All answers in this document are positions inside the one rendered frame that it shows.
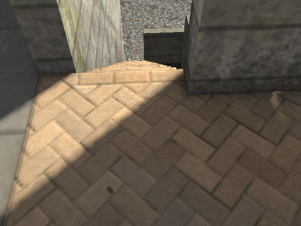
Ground stairs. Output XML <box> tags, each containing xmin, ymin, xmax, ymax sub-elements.
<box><xmin>85</xmin><ymin>60</ymin><xmax>177</xmax><ymax>73</ymax></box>

